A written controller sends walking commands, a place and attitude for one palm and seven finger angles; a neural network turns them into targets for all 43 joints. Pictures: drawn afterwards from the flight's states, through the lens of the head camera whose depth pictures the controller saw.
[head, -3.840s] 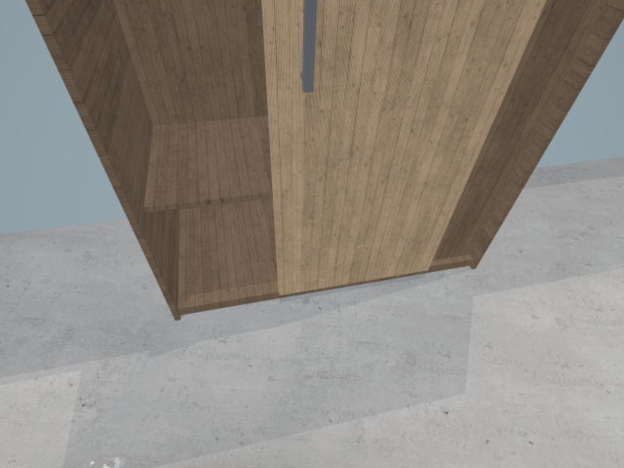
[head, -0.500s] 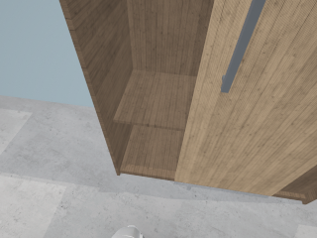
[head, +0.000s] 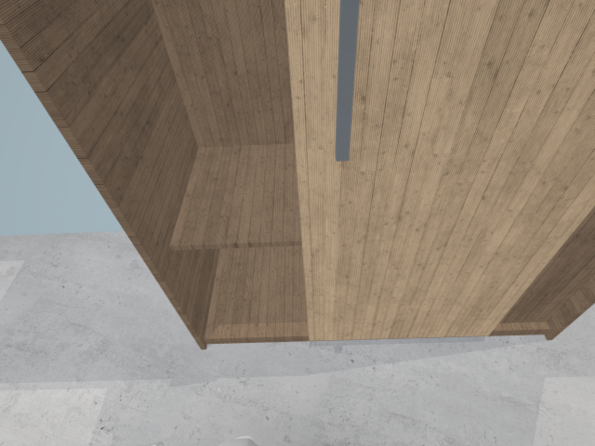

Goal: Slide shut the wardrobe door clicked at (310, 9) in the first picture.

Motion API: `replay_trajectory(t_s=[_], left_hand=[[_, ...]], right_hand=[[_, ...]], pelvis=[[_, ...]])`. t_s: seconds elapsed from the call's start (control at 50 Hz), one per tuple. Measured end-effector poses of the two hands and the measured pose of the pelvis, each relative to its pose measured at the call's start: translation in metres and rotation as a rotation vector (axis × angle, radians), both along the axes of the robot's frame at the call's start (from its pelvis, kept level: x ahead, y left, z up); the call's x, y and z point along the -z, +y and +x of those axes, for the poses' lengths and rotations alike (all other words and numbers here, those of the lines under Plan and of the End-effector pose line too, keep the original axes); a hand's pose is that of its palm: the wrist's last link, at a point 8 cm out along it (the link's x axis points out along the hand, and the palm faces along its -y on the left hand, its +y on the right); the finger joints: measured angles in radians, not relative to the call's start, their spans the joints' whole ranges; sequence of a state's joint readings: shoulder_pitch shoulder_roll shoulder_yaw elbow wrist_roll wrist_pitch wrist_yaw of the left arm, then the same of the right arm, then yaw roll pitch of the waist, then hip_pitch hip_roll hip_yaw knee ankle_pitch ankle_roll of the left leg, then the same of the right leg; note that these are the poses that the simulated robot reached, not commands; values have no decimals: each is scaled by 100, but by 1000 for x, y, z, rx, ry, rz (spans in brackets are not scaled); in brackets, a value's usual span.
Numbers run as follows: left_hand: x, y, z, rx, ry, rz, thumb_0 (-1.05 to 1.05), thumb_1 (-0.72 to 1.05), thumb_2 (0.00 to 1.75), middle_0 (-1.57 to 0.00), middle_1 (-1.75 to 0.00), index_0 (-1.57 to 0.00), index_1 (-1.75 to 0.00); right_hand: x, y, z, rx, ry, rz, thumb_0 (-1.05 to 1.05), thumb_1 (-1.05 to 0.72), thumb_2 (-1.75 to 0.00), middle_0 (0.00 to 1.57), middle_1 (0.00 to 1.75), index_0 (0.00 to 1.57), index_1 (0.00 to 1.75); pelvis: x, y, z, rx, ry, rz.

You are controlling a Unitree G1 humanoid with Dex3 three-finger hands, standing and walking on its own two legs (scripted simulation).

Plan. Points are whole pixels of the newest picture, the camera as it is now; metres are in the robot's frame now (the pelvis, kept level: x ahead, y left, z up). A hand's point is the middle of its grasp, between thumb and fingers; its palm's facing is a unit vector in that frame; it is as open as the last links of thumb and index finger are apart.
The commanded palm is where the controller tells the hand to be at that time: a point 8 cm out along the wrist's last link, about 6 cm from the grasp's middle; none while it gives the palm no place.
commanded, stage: come to a stop and stand still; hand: right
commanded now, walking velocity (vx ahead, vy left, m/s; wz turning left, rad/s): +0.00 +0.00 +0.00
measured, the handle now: (345, 52) +0.53 -0.05 +0.27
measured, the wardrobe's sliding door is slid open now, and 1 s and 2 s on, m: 0.36 0.36 0.36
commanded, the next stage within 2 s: look again from close up in 1.98 s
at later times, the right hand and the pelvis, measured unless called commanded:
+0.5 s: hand out of the picture -0.05 -0.18 -0.16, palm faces +0.00 +0.98 -0.19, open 7.4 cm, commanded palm none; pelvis -0.02 -0.02 +0.02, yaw +1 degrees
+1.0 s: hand out of the picture -0.06 -0.14 -0.16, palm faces +0.01 +0.99 -0.15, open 7.4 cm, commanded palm none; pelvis -0.03 +0.00 +0.02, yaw +1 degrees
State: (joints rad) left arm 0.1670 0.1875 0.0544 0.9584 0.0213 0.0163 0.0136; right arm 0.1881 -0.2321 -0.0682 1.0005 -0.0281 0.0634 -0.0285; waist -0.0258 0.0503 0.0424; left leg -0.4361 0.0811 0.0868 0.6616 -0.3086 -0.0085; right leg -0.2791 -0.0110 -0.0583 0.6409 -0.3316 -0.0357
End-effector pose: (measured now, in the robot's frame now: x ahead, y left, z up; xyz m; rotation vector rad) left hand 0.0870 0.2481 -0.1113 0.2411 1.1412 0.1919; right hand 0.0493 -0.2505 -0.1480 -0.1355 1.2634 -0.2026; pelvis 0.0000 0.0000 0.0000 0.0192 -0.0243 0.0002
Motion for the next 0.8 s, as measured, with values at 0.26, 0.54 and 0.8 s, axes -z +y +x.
replay_trajectory(t_s=[0.26, 0.54, 0.8], left_hand=[[2, -50, -63, -68, 132, -49, 0, 93, 90, -21, -30, -20, -30], [24, -67, -151, -138, 303, -172, 0, 92, 90, -20, -30, -20, -30], [21, -54, -182, -164, 364, -164, 0, 91, 90, -20, -30, -20, -30]], right_hand=[[-15, -16, -100, 13, 262, 24, 1, -91, -89, 20, 30, 19, 30], [-22, 26, -94, -43, 190, 43, 1, -90, -89, 20, 30, 20, 30], [-19, 47, -101, -43, 187, 62, 1, -91, -89, 20, 30, 20, 30]], pelvis=[[-19, -31, -6, -19, 23, -22], [-19, -21, -24, -25, 3, -31], [-19, -5, -29, -24, 6, -30]])
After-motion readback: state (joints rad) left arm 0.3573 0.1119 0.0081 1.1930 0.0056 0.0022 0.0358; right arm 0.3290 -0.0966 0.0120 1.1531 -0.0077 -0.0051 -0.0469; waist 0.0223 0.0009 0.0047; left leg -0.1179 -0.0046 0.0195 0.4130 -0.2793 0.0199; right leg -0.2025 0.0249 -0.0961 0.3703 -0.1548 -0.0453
